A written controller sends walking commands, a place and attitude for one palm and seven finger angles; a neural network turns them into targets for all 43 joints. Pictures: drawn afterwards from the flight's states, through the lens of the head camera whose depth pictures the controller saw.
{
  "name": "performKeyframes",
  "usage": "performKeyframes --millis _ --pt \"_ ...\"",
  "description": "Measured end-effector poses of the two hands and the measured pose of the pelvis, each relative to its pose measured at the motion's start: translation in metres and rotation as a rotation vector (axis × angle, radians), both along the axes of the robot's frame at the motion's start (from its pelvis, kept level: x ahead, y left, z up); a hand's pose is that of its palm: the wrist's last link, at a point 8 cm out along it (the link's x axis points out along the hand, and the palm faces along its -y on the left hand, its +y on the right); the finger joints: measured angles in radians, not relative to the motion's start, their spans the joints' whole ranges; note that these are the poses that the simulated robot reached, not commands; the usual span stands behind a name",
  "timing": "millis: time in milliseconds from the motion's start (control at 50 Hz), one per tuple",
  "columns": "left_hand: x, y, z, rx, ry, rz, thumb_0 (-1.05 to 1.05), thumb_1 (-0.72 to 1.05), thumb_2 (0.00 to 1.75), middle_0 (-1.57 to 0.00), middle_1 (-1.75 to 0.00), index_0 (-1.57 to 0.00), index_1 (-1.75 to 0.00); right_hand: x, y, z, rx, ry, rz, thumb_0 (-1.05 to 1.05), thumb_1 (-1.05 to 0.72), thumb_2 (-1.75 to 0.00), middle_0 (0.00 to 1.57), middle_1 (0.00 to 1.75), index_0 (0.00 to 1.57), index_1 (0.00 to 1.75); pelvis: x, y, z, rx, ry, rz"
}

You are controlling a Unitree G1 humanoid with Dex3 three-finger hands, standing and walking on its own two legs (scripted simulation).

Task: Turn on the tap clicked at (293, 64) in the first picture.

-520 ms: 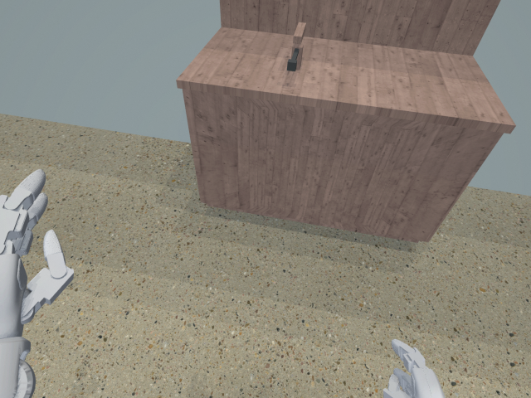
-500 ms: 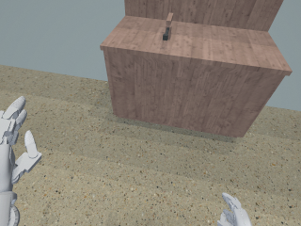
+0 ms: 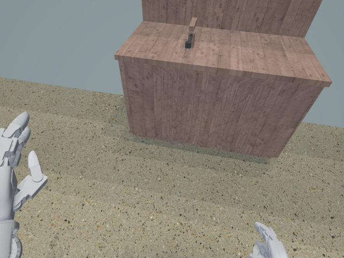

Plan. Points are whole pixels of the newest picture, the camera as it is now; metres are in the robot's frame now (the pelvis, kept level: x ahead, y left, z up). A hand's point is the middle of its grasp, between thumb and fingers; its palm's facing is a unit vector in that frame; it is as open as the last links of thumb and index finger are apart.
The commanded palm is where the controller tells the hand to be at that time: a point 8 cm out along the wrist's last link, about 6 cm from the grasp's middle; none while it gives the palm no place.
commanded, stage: walk to a spot facing it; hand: left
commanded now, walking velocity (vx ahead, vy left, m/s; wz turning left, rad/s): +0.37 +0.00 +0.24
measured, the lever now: (188, 44) +1.08 -0.02 +0.02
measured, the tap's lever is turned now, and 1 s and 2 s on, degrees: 0 0 0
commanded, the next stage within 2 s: turn to face it in 1.08 s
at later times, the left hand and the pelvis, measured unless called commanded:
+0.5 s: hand (40, 155) +0.25 +0.27 +0.16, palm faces +0.51 -0.78 -0.36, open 7.4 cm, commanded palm +0.20 +0.30 +0.18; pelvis +0.06 +0.01 -0.02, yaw +5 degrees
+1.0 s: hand (92, 109) +0.38 +0.21 +0.17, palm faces +0.51 -0.70 -0.50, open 7.4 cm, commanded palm +0.31 +0.25 +0.18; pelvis +0.21 -0.05 -0.01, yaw +12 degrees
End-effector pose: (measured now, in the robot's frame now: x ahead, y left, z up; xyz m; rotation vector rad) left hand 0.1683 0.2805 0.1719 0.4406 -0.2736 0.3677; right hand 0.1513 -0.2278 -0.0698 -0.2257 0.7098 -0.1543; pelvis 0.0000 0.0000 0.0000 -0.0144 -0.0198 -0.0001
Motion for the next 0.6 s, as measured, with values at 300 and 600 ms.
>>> performKeyframes --millis 300,600 --pt "0.007 0.000 0.000 0.036 -0.043 0.067 0.02 0.89 0.90 -0.21 -0.30 -0.20 -0.30 0.005 -0.010 -0.025 -0.005 0.058 -0.008 0.01 -0.90 -0.90 0.20 0.30 0.20 0.30 0.024 -0.008 -0.014 -0.006 0.006 0.052" --pt "0.071 0.019 0.008 0.055 -0.051 0.084 0.02 0.89 0.90 -0.20 -0.30 -0.20 -0.30 0.086 0.023 -0.020 0.041 0.070 0.041 0.02 -0.90 -0.90 0.20 0.30 0.20 0.30 0.089 0.003 -0.006 0.006 0.008 0.084"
